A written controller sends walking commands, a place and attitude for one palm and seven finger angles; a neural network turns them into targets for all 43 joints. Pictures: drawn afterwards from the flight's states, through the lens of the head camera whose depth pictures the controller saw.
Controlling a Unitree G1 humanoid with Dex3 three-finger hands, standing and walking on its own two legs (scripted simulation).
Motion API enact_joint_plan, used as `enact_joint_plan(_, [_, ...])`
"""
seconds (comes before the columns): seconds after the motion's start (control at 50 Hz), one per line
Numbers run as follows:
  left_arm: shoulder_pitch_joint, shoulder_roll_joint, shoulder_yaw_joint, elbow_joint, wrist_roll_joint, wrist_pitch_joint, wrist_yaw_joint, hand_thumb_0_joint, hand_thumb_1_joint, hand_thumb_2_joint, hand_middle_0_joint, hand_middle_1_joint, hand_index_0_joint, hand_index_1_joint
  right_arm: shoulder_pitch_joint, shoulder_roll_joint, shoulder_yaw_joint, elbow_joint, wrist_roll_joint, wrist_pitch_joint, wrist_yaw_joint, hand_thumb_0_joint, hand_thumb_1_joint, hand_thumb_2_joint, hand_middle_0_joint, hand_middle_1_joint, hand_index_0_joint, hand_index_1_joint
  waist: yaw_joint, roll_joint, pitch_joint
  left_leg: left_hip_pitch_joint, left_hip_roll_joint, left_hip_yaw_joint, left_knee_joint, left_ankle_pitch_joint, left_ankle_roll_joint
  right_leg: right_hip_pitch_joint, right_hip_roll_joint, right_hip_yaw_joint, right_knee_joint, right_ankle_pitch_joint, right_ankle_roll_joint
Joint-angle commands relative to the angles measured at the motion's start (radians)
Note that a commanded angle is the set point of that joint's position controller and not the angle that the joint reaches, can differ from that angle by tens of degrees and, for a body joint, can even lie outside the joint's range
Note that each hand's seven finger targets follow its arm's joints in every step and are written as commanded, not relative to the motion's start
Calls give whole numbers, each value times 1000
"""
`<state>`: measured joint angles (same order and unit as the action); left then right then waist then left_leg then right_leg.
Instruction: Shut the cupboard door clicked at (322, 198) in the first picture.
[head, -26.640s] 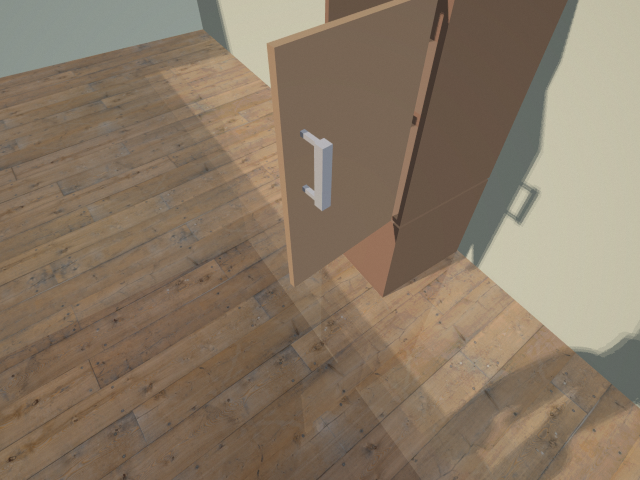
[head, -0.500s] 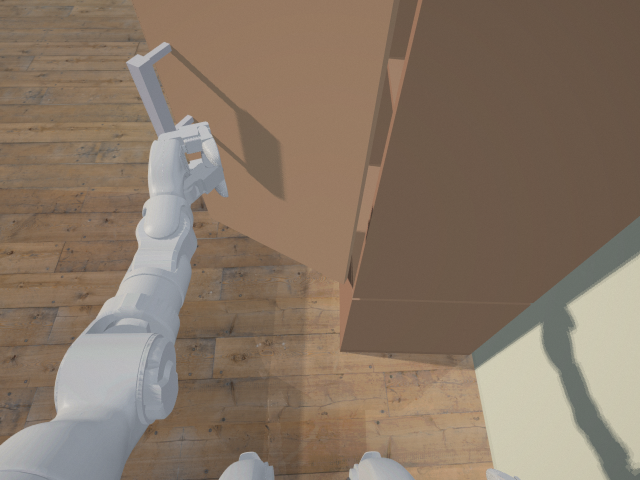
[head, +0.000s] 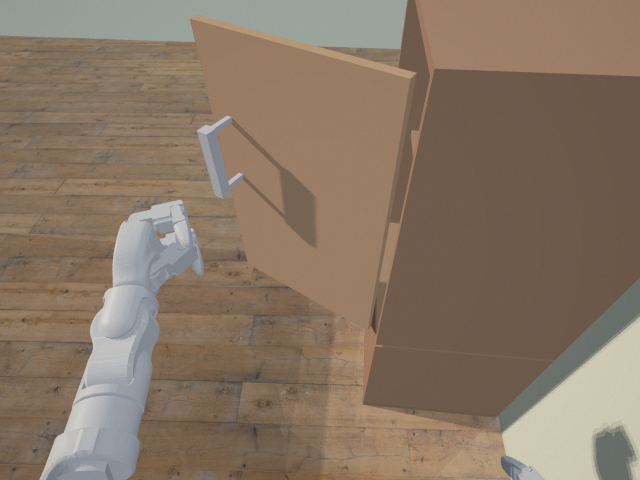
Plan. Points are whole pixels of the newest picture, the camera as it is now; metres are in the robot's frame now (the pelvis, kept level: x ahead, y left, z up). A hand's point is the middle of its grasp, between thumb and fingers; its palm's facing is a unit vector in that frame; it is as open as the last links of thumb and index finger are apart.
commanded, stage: draw the hand back to the body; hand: left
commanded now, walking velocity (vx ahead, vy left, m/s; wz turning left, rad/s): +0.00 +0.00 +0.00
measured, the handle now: (223, 158) +0.64 +0.20 +0.05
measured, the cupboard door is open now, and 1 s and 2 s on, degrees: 62 62 62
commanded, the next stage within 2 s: step back with the hand held close in 1.08 s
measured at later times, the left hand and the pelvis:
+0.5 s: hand (65, 316) +0.24 +0.25 +0.16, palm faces +0.38 -0.87 -0.32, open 4.6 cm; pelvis +0.01 +0.01 +0.03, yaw +1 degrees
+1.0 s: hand (11, 356) +0.20 +0.27 +0.17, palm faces +0.48 -0.78 -0.39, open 7.3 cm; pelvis +0.01 +0.00 +0.03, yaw +1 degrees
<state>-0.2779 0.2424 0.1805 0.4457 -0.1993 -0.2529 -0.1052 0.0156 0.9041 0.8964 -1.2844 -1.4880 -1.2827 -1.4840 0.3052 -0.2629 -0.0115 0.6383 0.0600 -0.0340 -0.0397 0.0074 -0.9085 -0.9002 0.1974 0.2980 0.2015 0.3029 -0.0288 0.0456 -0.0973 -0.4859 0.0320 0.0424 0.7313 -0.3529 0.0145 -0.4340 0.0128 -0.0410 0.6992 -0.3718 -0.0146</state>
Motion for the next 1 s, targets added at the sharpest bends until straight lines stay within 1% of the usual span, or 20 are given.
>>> enact_joint_plan(0.0, [-240,191,-29,-410,72,9,55,0,900,900,-1135,-1320,-1135,-1320,-128,-83,-22,-188,0,-39,-33,0,-900,-900,200,300,200,300,15,-36,-179,243,-32,-18,-186,184,20,112,-5,40,-181,257,1])
enact_joint_plan(0.04, [-111,175,-16,-441,81,44,115,0,900,900,-1080,-1260,-1080,-1260,-149,-85,-17,-196,-6,-27,-49,0,-900,-900,200,300,200,300,22,-79,-136,250,-24,-29,-217,189,20,148,-11,25,-200,244,2])
enact_joint_plan(0.1, [-70,202,7,-532,107,78,158,0,900,900,-997,-1170,-997,-1170,-186,-80,-1,-196,-9,-16,-61,0,-900,-900,200,300,200,300,28,-57,-106,310,-18,-27,-262,216,19,185,-12,21,-240,263,2])
enact_joint_plan(0.12, [-28,185,0,-545,107,91,166,0,900,900,-970,-1140,-970,-1140,-193,-74,0,-196,-12,-15,-61,0,-900,-900,200,300,200,300,31,-43,-82,320,-14,-27,-276,223,18,205,-14,20,-249,266,0])
enact_joint_plan(0.16, [-10,218,24,-613,120,99,180,0,900,900,-915,-1080,-915,-1080,-210,-72,11,-200,-13,-14,-66,0,-900,-900,200,300,200,300,38,-10,-83,356,-15,-27,-303,245,16,231,-14,19,-276,277,-2])
enact_joint_plan(0.18, [30,194,13,-627,118,109,186,0,900,900,-887,-1050,-887,-1050,-210,-64,11,-195,-18,-16,-65,0,-900,-900,200,300,200,300,37,28,-67,372,-11,-28,-315,257,11,250,-15,16,-281,280,-5])
enact_joint_plan(0.26, [111,222,51,-711,126,126,200,0,900,900,-777,-930,-777,-930,-232,-62,23,-197,-26,-22,-62,0,-900,-900,200,300,200,300,47,5,-39,408,-11,-27,-354,276,10,281,-11,12,-328,291,-3])
enact_joint_plan(0.28, [146,201,42,-729,122,131,202,0,900,900,-750,-900,-750,-900,-232,-58,22,-195,-31,-24,-61,0,-900,-900,200,300,200,300,48,17,-34,414,-8,-30,-363,274,6,298,-11,8,-329,284,-5])
enact_joint_plan(0.38, [276,205,68,-831,128,141,207,0,900,900,-613,-750,-613,-750,-245,-58,23,-196,-39,-38,-50,0,-900,-900,200,300,200,300,58,51,-15,441,-6,-33,-383,321,-1,329,-11,6,-349,310,-5])
enact_joint_plan(0.44, [374,237,120,-855,128,147,213,0,900,900,-530,-660,-530,-660,-247,-65,19,-192,-43,-41,-46,0,-900,-900,200,300,200,300,68,-7,7,429,-5,-35,-391,319,0,342,-8,2,-363,302,-3])
enact_joint_plan(0.5, [442,273,187,-919,129,141,218,0,900,900,-447,-570,-447,-570,-250,-59,16,-193,-46,-47,-46,0,-900,-900,200,300,200,300,82,-5,-20,432,-13,-27,-382,354,3,362,-11,1,-356,343,0])
enact_joint_plan(0.54, [524,298,230,-935,126,142,223,0,900,900,-393,-510,-393,-510,-251,-60,11,-187,-48,-52,-43,0,-900,-900,200,300,200,300,88,13,-3,416,-12,-24,-377,356,1,372,-15,5,-362,346,0])
enact_joint_plan(0.62, [606,305,271,-1033,128,124,229,0,900,900,-282,-390,-282,-390,-249,-50,5,-187,-47,-72,-38,0,-900,-900,200,300,200,300,92,57,-7,423,-10,-25,-369,395,-3,365,-17,-3,-349,356,1])
enact_joint_plan(0.68, [689,329,319,-1053,125,118,234,0,900,900,-200,-300,-200,-300,-247,-50,-2,-184,-47,-88,-40,0,-900,-900,200,300,200,300,97,32,27,409,-9,-18,-364,379,0,349,-18,-1,-356,352,5])
enact_joint_plan(0.72, [667,268,261,-1002,129,124,229,0,900,900,-200,-300,-200,-300,-240,-55,-3,-172,-47,-90,-40,0,-900,-900,200,300,200,300,80,2,81,398,-8,-14,-375,328,2,309,-17,-4,-368,303,9])
enact_joint_plan(0.74, [660,259,249,-974,128,127,229,0,900,900,-200,-300,-200,-300,-238,-62,-7,-166,-45,-94,-41,0,-900,-900,200,300,200,300,74,-29,115,391,-7,-15,-379,296,6,285,-17,-2,-387,271,11])
enact_joint_plan(0.78, [607,256,240,-956,130,127,231,0,900,900,-200,-300,-200,-300,-233,-68,-10,-162,-44,-96,-48,0,-900,-900,200,300,200,300,67,-34,137,393,-7,-14,-386,249,11,261,-19,2,-391,220,13])
enact_joint_plan(0.9, [591,299,271,-1011,137,107,240,0,900,900,-200,-300,-200,-300,-242,-64,-11,-164,-50,-114,-56,0,-900,-900,200,300,200,300,90,0,24,427,-21,-11,-377,273,20,318,-25,10,-376,248,11])
enact_joint_plan(0.94, [614,322,292,-1023,136,105,243,0,900,900,-200,-300,-200,-300,-244,-64,-9,-158,-53,-122,-57,0,-900,-900,200,300,200,300,95,1,18,421,-22,-12,-370,287,18,334,-25,15,-382,268,9])
enact_joint_plan(0.98, [617,320,295,-1050,139,100,245,0,900,900,-200,-300,-200,-300,-247,-54,-5,-161,-53,-128,-56,0,-900,-900,200,300,200,300,96,59,19,420,-24,-9,-369,300,13,340,-27,14,-375,282,6])
